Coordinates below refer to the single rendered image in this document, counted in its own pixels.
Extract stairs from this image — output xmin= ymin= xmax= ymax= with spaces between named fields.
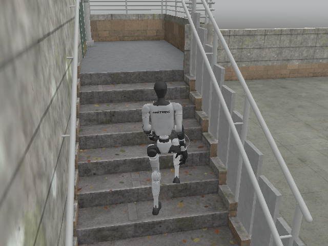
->
xmin=76 ymin=70 xmax=239 ymax=246

